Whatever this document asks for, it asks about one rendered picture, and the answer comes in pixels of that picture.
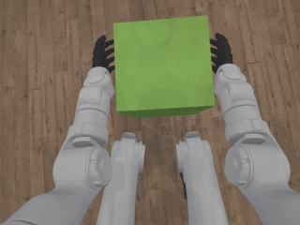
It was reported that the robot left hand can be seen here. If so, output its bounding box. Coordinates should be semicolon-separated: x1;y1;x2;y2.
92;35;115;74

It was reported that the left robot shin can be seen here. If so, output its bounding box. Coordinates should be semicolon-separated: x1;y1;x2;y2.
110;132;137;160

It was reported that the robot right hand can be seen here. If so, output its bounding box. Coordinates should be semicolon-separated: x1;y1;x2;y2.
209;33;233;74

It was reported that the left robot upper arm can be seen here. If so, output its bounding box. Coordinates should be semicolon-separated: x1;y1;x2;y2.
0;145;113;225

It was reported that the right robot upper arm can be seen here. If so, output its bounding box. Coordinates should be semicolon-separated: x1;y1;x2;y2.
223;143;300;225

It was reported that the left robot forearm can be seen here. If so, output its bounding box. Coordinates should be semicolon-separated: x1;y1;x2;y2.
52;67;114;180

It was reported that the right robot forearm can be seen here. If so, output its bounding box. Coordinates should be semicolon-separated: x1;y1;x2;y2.
214;63;291;178

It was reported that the robot right foot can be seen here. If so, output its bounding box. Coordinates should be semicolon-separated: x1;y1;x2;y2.
180;172;188;200

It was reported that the carton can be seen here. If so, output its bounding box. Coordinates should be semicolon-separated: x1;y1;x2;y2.
113;15;216;118

